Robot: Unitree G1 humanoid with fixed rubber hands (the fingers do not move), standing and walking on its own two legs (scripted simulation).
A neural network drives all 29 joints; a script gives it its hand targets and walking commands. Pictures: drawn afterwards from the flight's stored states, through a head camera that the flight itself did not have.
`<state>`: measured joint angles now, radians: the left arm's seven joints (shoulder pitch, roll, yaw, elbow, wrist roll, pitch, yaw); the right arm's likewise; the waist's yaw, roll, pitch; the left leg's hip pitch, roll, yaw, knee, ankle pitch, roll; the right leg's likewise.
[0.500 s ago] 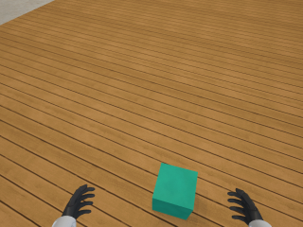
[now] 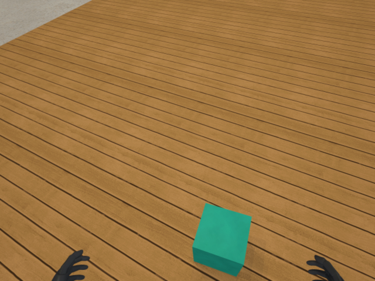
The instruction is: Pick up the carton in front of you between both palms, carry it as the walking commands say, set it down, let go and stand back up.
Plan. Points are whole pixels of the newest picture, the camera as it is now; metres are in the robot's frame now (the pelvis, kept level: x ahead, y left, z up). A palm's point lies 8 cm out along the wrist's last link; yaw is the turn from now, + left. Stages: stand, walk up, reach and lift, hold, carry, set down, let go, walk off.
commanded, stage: stand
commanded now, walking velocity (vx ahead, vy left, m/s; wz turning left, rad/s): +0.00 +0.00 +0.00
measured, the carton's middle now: (221, 240) +0.39 -0.10 -0.64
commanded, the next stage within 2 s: none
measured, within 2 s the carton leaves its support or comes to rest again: neither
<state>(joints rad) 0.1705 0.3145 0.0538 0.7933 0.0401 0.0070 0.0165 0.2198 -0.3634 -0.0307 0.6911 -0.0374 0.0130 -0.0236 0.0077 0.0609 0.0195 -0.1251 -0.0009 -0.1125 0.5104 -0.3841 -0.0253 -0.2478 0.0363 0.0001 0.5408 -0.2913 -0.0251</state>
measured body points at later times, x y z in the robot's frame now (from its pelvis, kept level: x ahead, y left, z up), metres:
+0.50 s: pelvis -0.01 +0.00 +0.01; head -0.01 -0.01 +0.46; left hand +0.10 +0.31 -0.09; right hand +0.11 -0.30 -0.11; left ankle -0.07 +0.14 -0.73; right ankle +0.00 -0.10 -0.73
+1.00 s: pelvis -0.03 +0.00 +0.01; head -0.03 -0.01 +0.46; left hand +0.08 +0.32 -0.10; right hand +0.07 -0.30 -0.11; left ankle -0.07 +0.14 -0.73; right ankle +0.00 -0.10 -0.73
